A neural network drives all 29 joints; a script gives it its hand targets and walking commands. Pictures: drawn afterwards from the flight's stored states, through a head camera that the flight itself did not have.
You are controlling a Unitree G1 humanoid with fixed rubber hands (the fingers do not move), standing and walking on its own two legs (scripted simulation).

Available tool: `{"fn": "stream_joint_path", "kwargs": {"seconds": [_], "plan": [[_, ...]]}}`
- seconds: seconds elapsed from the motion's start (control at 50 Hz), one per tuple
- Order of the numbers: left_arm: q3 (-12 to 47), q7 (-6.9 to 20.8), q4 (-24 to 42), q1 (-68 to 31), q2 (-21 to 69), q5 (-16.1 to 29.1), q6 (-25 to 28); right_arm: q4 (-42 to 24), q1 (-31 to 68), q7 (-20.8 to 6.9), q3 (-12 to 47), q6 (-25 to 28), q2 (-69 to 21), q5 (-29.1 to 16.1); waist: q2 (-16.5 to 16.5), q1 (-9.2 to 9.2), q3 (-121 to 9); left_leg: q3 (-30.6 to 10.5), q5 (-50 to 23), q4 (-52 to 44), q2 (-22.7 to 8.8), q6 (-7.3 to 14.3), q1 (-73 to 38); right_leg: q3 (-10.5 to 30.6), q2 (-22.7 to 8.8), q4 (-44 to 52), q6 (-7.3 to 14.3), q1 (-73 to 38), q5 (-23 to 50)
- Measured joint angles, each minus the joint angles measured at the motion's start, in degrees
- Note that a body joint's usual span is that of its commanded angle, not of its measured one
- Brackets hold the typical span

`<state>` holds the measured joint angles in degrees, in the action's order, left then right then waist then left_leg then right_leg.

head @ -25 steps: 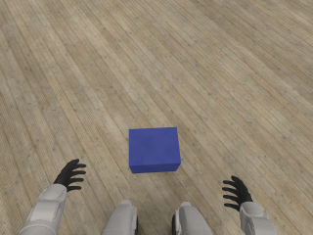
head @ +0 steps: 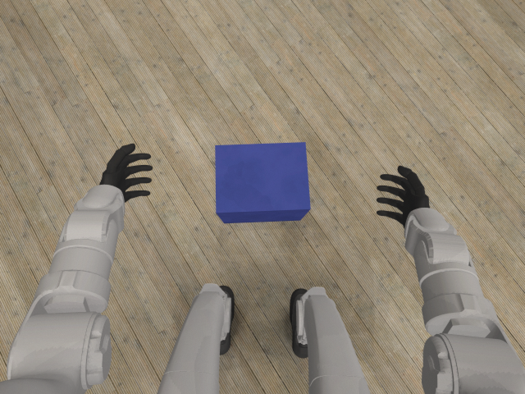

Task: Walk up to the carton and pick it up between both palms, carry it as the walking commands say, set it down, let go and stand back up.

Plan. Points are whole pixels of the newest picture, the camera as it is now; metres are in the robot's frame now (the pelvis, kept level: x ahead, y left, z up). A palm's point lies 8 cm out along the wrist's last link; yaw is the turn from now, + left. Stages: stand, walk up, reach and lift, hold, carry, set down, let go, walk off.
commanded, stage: reach and lift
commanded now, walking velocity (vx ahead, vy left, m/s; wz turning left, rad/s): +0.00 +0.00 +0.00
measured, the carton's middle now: (261, 186) +0.53 +0.01 -0.58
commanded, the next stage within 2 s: none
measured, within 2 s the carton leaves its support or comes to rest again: neither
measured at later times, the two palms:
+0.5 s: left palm (133, 130) +0.50 +0.24 -0.12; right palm (395, 134) +0.51 -0.22 -0.13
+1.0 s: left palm (149, 135) +0.52 +0.23 -0.19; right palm (374, 137) +0.53 -0.21 -0.20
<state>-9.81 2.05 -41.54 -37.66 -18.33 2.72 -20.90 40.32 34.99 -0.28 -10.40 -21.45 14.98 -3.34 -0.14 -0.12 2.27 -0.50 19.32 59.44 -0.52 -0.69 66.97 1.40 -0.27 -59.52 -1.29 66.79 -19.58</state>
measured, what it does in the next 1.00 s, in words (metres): lowers itself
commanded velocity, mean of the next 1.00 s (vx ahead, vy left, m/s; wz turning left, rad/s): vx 0.00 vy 0.00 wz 0.00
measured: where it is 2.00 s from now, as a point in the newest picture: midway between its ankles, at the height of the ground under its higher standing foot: (261, 334)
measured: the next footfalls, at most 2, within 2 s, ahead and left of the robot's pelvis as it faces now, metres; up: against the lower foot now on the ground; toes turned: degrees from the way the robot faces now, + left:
none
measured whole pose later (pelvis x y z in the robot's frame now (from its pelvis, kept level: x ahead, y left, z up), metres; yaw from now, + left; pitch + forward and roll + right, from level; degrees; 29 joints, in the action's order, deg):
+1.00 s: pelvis -0.01 +0.00 -0.07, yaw +0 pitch +49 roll +0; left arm -22.4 1.1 -54.8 -72.8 -19.7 -0.5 -10.4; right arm 57.5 74.2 -2.6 -20.5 -10.8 21.0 1.6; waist 0.7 2.0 -0.9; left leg -1.5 19.7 71.1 -0.2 -1.4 100.9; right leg 2.6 1.5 -71.1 -1.6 100.8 -19.8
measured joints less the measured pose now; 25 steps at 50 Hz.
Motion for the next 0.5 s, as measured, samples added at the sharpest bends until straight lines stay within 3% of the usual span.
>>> {"fn": "stream_joint_path", "kwargs": {"seconds": [0.22,0.5], "plan": [[-4.6,0.5,-4.5,-9.6,-0.8,0.6,6.6,4.5,11.6,-0.1,-2.2,6.3,1.6,-0.2,0.9,0.86,-3.7,-0.8,-1.1,-0.4,-0.2,-0.5,10.0,-0.4,0.5,0.6,0.3,9.8,1.2],[-7.9,-0.5,-7.8,-24.5,-1.0,0.6,8.5,11.6,28.5,-1.7,-5.7,9.1,5.9,1.0,0.5,2.33,-3.3,-0.2,-2.7,-0.5,-0.2,-0.4,19.2,0.7,1.0,0.7,0.0,19.4,3.0]]}}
